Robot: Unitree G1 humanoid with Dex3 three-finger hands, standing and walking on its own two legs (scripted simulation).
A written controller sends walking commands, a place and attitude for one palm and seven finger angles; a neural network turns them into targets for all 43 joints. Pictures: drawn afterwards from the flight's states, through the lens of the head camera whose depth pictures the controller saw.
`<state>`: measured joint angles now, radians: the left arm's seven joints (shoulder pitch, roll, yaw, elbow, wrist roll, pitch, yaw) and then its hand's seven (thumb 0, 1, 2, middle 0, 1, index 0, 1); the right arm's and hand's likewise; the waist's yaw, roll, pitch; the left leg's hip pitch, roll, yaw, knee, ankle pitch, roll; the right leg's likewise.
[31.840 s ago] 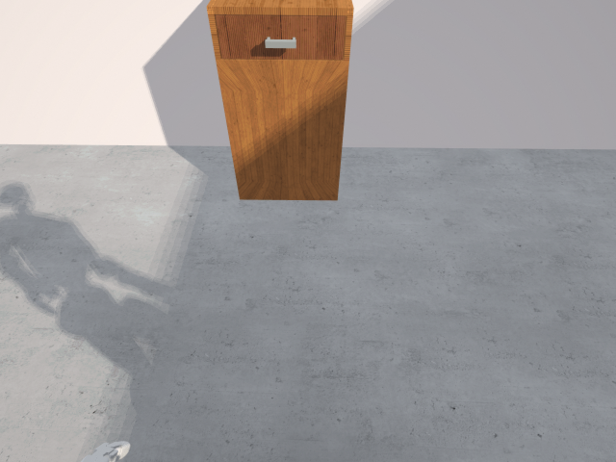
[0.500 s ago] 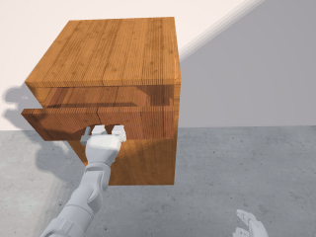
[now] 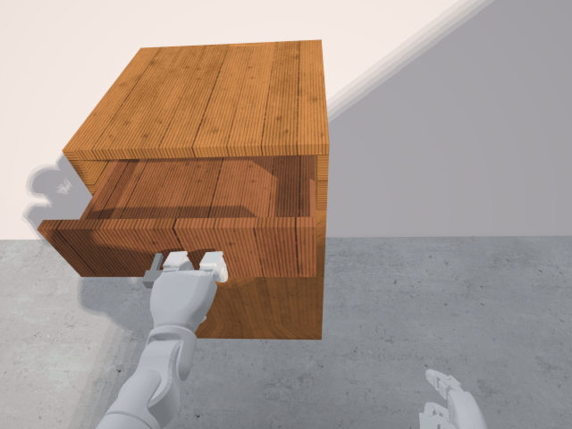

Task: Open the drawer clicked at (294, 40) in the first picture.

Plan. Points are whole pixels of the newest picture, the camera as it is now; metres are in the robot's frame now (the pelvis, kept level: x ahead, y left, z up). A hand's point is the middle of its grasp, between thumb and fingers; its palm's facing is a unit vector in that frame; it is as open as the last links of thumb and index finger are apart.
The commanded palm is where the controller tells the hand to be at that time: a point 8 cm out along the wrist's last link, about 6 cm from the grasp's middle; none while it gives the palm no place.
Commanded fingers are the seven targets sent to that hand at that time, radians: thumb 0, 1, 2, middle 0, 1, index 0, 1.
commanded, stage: pull the drawer open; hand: left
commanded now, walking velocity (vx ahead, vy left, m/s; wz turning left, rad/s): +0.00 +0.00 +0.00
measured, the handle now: (181, 269) +0.36 +0.20 +0.01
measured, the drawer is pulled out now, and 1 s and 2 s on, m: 0.16 0.28 0.30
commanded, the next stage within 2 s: open the thumb to release the handle in 1.38 s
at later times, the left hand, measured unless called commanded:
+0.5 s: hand (190, 348) +0.24 +0.16 -0.01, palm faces +0.01 -0.12 -0.99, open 5.7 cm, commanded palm +0.19 +0.17 +0.04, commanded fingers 0.00 0.90 0.90 -0.40 -1.35 -0.40 -1.35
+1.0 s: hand (182, 386) +0.19 +0.16 -0.01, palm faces +0.01 -0.14 -0.99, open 5.7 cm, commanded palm +0.14 +0.17 +0.04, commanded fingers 0.00 0.90 0.90 -0.40 -1.35 -0.40 -1.35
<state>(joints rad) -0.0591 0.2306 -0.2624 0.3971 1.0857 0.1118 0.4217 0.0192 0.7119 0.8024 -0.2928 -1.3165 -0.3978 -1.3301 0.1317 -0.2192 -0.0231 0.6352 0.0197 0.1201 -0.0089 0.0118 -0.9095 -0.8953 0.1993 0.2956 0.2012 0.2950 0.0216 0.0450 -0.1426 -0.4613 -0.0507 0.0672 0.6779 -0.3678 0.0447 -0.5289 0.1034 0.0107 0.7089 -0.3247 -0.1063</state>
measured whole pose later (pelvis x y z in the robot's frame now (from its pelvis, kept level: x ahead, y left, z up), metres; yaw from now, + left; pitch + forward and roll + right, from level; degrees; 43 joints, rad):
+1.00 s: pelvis +0.00 -0.01 -0.01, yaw -1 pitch +8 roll +2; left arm 0.47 0.28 -0.25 -0.07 1.11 0.05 0.46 0.04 0.69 0.80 -0.29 -1.32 -0.42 -1.35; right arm 0.11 -0.21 0.01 0.56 -0.02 0.10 0.04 0.01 -0.91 -0.90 0.20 0.30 0.20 0.29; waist 0.07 0.05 -0.14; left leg -0.49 -0.04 0.07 0.78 -0.43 0.03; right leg -0.56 0.12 0.01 0.81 -0.38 -0.13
